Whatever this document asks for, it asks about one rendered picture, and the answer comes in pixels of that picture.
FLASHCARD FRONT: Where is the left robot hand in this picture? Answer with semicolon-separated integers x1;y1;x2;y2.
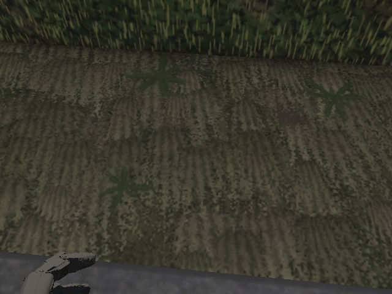
19;252;96;294

